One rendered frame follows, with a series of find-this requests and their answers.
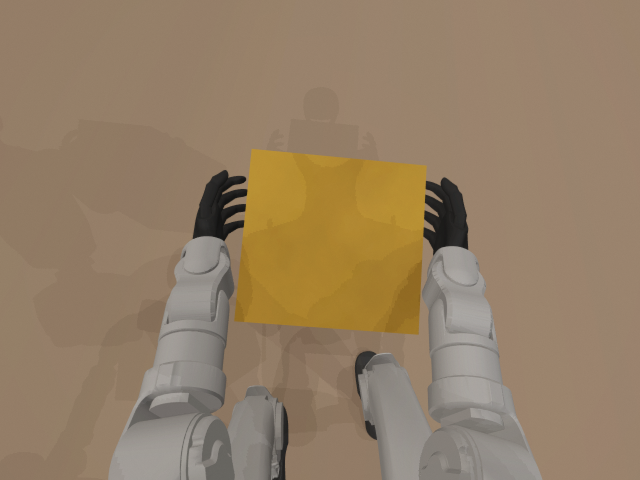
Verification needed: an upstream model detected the left robot forearm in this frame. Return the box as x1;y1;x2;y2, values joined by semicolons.
108;236;234;480

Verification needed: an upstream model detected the right robot forearm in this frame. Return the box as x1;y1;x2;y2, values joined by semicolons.
422;246;536;462

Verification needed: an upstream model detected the robot left upper arm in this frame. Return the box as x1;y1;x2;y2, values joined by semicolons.
110;412;235;480

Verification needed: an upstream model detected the carton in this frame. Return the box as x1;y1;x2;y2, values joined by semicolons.
234;149;427;335

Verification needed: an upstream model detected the left robot shin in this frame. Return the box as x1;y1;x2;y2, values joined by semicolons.
232;385;281;478

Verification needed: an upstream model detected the robot left thigh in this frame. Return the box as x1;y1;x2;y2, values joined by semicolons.
227;395;283;480

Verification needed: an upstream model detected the robot right hand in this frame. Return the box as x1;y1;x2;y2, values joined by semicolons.
423;177;468;256

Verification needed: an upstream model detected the robot right upper arm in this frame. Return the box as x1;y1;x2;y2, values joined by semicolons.
419;425;542;480

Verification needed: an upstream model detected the robot left hand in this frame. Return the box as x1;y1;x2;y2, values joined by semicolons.
193;170;247;241

